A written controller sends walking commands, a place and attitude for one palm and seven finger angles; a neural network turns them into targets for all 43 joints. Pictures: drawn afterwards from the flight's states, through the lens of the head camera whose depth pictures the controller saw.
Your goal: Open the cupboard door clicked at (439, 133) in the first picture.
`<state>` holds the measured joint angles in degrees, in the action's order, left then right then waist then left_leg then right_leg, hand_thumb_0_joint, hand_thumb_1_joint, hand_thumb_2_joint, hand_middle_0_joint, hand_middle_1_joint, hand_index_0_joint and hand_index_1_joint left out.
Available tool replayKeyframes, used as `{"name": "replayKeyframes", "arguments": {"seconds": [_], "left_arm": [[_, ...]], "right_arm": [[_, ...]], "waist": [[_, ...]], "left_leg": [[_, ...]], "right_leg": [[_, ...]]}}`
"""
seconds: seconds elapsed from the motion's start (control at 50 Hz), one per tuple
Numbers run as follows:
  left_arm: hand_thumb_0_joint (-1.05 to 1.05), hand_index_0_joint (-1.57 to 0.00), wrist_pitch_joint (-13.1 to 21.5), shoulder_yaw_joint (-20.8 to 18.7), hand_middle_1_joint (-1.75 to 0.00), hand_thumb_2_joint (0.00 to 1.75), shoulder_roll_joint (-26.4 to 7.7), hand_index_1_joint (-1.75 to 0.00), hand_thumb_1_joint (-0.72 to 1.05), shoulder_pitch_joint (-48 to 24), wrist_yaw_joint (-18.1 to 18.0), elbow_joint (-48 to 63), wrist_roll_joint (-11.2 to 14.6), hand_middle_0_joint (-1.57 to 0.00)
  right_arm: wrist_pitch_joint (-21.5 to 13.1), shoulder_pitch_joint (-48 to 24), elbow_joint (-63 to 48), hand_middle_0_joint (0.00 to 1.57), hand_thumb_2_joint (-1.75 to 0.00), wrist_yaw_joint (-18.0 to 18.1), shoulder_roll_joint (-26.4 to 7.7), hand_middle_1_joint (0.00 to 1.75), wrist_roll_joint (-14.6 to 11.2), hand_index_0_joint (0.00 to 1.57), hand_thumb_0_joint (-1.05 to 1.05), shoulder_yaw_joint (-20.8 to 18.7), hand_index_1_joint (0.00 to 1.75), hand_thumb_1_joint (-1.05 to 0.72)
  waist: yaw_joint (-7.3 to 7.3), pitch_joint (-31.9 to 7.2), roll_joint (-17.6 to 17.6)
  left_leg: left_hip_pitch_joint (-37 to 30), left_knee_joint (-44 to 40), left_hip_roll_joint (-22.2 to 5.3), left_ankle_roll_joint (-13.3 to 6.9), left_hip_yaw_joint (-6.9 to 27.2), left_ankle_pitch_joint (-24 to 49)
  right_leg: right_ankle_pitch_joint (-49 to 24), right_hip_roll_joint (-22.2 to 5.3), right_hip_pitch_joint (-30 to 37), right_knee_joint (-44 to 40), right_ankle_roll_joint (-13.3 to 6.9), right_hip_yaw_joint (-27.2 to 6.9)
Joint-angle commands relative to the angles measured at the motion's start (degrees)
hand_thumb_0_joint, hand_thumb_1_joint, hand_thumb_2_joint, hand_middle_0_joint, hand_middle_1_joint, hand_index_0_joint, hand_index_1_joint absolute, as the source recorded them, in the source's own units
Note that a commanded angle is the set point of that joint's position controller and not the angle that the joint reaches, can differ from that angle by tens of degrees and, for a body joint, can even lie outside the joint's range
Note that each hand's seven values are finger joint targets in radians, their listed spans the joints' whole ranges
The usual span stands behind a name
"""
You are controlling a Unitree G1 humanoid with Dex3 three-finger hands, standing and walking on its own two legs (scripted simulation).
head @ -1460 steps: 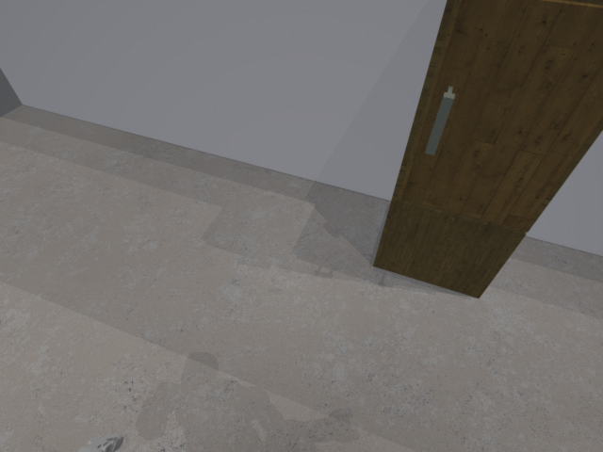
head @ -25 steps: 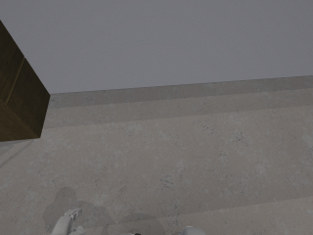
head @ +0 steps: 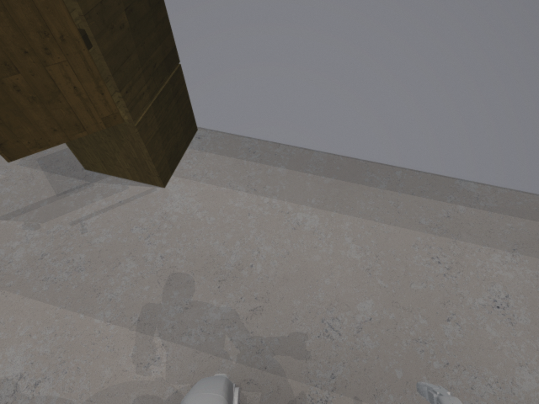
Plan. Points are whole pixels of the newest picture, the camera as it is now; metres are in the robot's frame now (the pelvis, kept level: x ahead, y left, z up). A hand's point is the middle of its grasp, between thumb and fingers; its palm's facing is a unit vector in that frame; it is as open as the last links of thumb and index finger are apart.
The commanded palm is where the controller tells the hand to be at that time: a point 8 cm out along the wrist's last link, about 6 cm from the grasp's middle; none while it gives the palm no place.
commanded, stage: turn to face it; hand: left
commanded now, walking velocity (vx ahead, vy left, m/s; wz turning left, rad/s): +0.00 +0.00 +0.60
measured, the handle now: out of the picture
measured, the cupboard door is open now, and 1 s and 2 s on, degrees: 45 45 45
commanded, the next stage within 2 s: take the last steps up to it in 0.74 s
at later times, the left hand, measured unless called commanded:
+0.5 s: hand out of the picture +0.11 +0.23 -0.15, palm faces +0.23 -0.94 -0.24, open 7.4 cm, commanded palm none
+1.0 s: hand out of the picture -0.04 +0.13 -0.16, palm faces +0.51 -0.82 -0.24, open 7.3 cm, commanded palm none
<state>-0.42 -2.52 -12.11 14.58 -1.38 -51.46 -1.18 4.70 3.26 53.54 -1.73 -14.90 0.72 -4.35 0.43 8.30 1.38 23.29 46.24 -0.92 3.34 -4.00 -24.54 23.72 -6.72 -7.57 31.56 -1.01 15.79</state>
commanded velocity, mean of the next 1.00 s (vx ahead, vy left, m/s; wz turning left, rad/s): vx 0.05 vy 0.03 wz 0.40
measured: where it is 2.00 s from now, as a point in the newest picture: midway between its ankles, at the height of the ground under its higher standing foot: (217, 375)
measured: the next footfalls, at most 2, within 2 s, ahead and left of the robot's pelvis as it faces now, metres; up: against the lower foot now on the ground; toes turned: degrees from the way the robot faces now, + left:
left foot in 0.08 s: +0.05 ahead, +0.11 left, +0.00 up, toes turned +8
right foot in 0.58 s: +0.09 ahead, -0.12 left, +0.00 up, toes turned +14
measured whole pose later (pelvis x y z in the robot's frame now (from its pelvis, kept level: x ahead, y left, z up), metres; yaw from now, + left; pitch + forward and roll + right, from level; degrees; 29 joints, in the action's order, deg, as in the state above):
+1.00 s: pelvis +0.05 -0.04 +0.01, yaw +28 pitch +0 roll +2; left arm 1.3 -2.3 -9.8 17.9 -1.1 -56.1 -1.3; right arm 4.1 6.2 57.5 -1.1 -12.7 0.9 -3.7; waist 2.0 4.7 0.3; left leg 22.7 52.6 -0.9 3.4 -1.0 -24.7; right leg 17.7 -4.2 -8.5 26.5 -2.2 13.1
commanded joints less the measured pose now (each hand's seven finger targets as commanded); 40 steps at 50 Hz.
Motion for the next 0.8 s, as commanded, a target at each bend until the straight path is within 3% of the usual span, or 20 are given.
{"name": "replayKeyframes", "arguments": {"seconds": [0.0,0.02,0.04,0.06,0.08,0.14,0.18,0.22,0.32,0.42,0.5,0.52,0.54,0.56,0.58,0.6,0.62,0.66,0.72,0.78], "left_arm": [[0.0,-0.2,1.5,-3.56,-0.3,0.9,-12.9,-0.3,0.9,1.98,-0.21,2.81,-0.02,-0.2],[0.0,-0.2,1.48,-3.55,-0.3,0.9,-13.16,-0.3,0.9,0.55,0.03,3.24,0.51,-0.2],[0.0,-0.2,1.24,-2.91,-0.3,0.9,-10.04,-0.3,0.9,-1.27,0.67,5.37,0.97,-0.2],[0.0,-0.2,0.73,-1.7,-0.3,0.9,-7.03,-0.3,0.9,-4.42,0.5,7.98,0.98,-0.2],[0.0,-0.2,-0.21,-1.85,-0.3,0.9,-9.28,-0.3,0.9,-7.16,-0.11,8.71,0.67,-0.2],[0.0,-0.2,-1.29,-2.5,-0.3,0.9,-8.72,-0.3,0.9,-5.47,0.16,5.19,0.14,-0.2],[0.0,-0.2,-1.56,-2.63,-0.3,0.9,-8.36,-0.3,0.9,-3.42,0.78,4.06,-0.13,-0.2],[0.0,-0.2,-1.57,-2.64,-0.3,0.9,-8.01,-0.3,0.9,-1.98,0.87,3.51,-0.17,-0.2],[0.0,-0.2,-1.45,-2.39,-0.3,0.9,-7.39,-0.3,0.9,-5.73,0.8,4.95,-0.07,-0.2],[0.0,-0.2,-0.94,-1.83,-0.3,0.9,-6.16,-0.3,0.9,-9.11,0.7,6.6,0.4,-0.2],[0.0,-0.2,0.13,-1.88,-0.3,0.9,-6.16,-0.3,0.9,-3.78,0.34,5.2,0.9,-0.2],[0.0,-0.2,0.75,-2.2,-0.3,0.9,-7.13,-0.3,0.9,-1.16,0.14,4.36,0.87,-0.2],[0.0,-0.2,1.44,-2.98,-0.3,0.9,-11.26,-0.3,0.9,1.56,-0.3,3.74,0.16,-0.2],[0.0,-0.2,1.5,-3.55,-0.3,0.9,-14.98,-0.3,0.9,2.56,-0.65,3.44,-0.33,-0.2],[0.0,-0.2,1.26,-2.91,-0.3,0.9,-13.95,-0.3,0.9,2.35,-0.76,3.45,0.01,-0.2],[0.0,-0.2,1.5,-2.34,-0.3,0.9,-9.8,-0.3,0.9,-1.56,-1.08,3.86,0.15,-0.2],[0.0,-0.2,1.31,-1.82,-0.3,0.9,-8.62,-0.3,0.9,-3.47,-0.94,4.17,0.41,-0.2],[0.0,-0.2,1.49,-1.28,-0.3,0.9,-6.97,-0.3,0.9,-3.71,-0.7,4.18,0.75,-0.2],[0.0,-0.2,1.91,-1.33,-0.3,0.9,-6.69,-0.3,0.9,-0.82,-0.82,3.1,0.58,-0.2],[0.0,-0.2,2.1,-1.51,-0.3,0.9,-6.58,-0.3,0.9,2.83,-0.96,1.37,0.28,-0.2]], "right_arm": [[-2.58,2.69,-5.03,0.2,-0.9,0.36,-3.75,0.3,0.1,0.2,0.0,-0.34,0.3,-0.9],[-2.98,7.49,-3.82,0.2,-0.9,0.42,-5.97,0.3,0.4,0.2,0.0,-0.98,0.3,-0.9],[-3.51,12.29,-2.88,0.2,-0.9,0.74,-12.42,0.3,0.91,0.2,0.0,-2.74,0.3,-0.9],[-3.37,15.91,-2.53,0.2,-0.9,1.28,-16.73,0.3,0.19,0.2,0.0,-3.5,0.3,-0.9],[-2.92,16.03,-2.1,0.2,-0.9,1.55,-15.35,0.3,-0.08,0.2,0.0,-2.93,0.3,-0.9],[-3.46,5.42,-5.16,0.2,-0.9,2.74,-11.53,0.3,0.39,0.2,0.0,-1.61,0.3,-0.9],[-3.98,4.4,-5.36,0.2,-0.9,2.68,-10.29,0.3,0.31,0.2,0.0,-1.14,0.3,-0.9],[-4.32,4.67,-5.13,0.2,-0.9,2.46,-10.18,0.3,0.07,0.2,0.0,-1.03,0.3,-0.9],[-4.28,7.57,-4.12,0.2,-0.9,2.23,-9.78,0.3,0.24,0.2,0.0,-1.33,0.3,-0.9],[-3.78,9.01,-3.68,0.2,-0.9,2.42,-9.44,0.3,0.74,0.2,0.0,-1.81,0.3,-0.9],[-3.47,7.75,-3.93,0.2,-0.9,2.65,-8.87,0.3,0.44,0.2,0.0,-2.11,0.3,-0.9],[-3.51,7.42,-3.91,0.2,-0.9,2.57,-7.88,0.3,0.0,0.2,0.0,-1.95,0.3,-0.9],[-3.7,8.39,-4.19,0.2,-0.9,2.19,-4.66,0.3,-0.65,0.2,0.0,-1.57,0.3,-0.9],[-3.79,7.47,-5.61,0.2,-0.9,2.22,-2.27,0.3,-0.59,0.2,0.0,-1.09,0.3,-0.9],[-3.18,7.7,-5.22,0.2,-0.9,2.25,-4.61,0.3,-0.16,0.2,0.0,-1.65,0.3,-0.9],[-2.38,8.53,-3.21,0.2,-0.9,2.2,-4.44,0.3,0.34,0.2,0.0,-1.65,0.3,-0.9],[-1.8,8.5,-1.83,0.2,-0.9,1.98,-4.2,0.3,0.27,0.2,0.0,-1.68,0.3,-0.9],[-1.25,8.45,-0.97,0.2,-0.9,1.42,-3.03,0.3,0.23,0.2,0.0,-1.22,0.3,-0.9],[-1.06,7.42,-0.24,0.2,-0.9,1.19,-1.94,0.3,0.16,0.2,0.0,-0.73,0.3,-0.9],[-1.07,5.28,0.03,0.2,-0.9,1.34,-1.26,0.3,0.1,0.2,0.0,-0.42,0.3,-0.9]], "waist": [[-1.61,-13.15,9.59],[-4.83,-15.84,6.08],[-7.8,-18.88,-9.08],[-8.4,-20.02,-17.81],[-7.74,-17.81,-7.61],[-2.87,-9.46,-10.13],[-1.06,-9.41,-7.18],[-0.21,-10.73,-8.1],[-1.1,-9.81,-9.35],[-2.11,-10.44,-11.23],[0.09,-13.43,-10.79],[1.47,-14.29,-8.19],[2.23,-16.93,2.8],[3.04,-15.51,15.77],[2.53,-14.59,11.48],[0.11,-11.39,12.23],[-0.75,-9.86,11.29],[-1.51,-8.49,9.26],[-0.73,-9.2,7.92],[0.62,-9.73,8.15]], "left_leg": [[-7.5,-13.76,3.84,-2.44,-4.41,6.59],[-18.41,-19.52,1.9,-3.95,-2.46,16.93],[-31.76,-20.34,-12.26,-10.75,15.54,37.28],[-32.79,-21.5,-23.59,-18.87,30.54,63.73],[-29.2,-21.05,-24.05,-19.64,25.31,58.9],[-16.47,-25.41,-15.33,-14.73,19.03,40.09],[-14.71,-26.38,-11.99,-12.44,16.39,37.1],[-14.84,-26.63,-10.43,-11.8,14.68,36.37],[-14.2,-27.38,-10.01,-12.67,18.57,30.97],[-13.67,-24.33,-9.94,-13.13,21.91,33.62],[-10.45,-18.69,-8.34,-11.19,23.48,37.92],[-6.44,-15.6,-6.16,-8.8,22.4,32.13],[3.39,-7.49,-1.21,-4.85,16.47,15.94],[11.48,6.58,6.52,-1.0,6.67,-11.51],[8.51,16.16,3.45,-1.49,9.58,-12.66],[9.62,21.28,1.8,-1.22,10.51,-8.34],[9.78,24.53,1.55,-0.43,9.01,-4.7],[9.92,26.08,0.84,0.19,7.55,1.21],[9.38,22.4,0.54,0.72,6.39,3.59],[8.96,17.24,0.21,0.96,5.59,2.2]], "right_leg": [[-58.06,-13.07,7.33,5.61,-2.48,-5.85],[-51.12,-12.37,0.32,14.68,-0.23,-4.27],[-14.95,-4.76,-17.61,28.75,3.84,-3.1],[14.54,0.69,-27.19,38.9,5.37,-9.07],[13.24,-0.95,-26.91,40.71,4.55,-15.12],[3.77,-1.32,-25.73,38.64,5.91,-16.75],[-1.11,-0.18,-24.03,37.8,6.28,-15.98],[-3.83,0.37,-23.55,36.37,6.79,-15.93],[-4.2,1.55,-23.9,30.39,7.4,-16.01],[0.54,4.38,-18.12,16.73,6.56,-14.83],[-6.16,6.73,-5.34,0.27,5.16,-14.21],[-13.48,5.01,2.15,-8.52,4.89,-15.27],[-21.39,-5.89,13.32,-12.78,2.22,-24.76],[-36.28,-20.33,13.96,-12.06,-5.25,-37.49],[-40.06,-22.53,6.1,-11.25,-8.57,-33.74],[-40.71,-17.3,3.76,-11.28,-8.15,-28.71],[-42.05,-13.58,2.92,-10.69,-6.85,-25.75],[-42.91,-9.96,1.71,-10.6,-4.52,-18.65],[-42.92,-9.18,4.18,-10.87,-3.76,-15.96],[-44.43,-10.32,7.33,-10.65,-4.61,-16.23]]}}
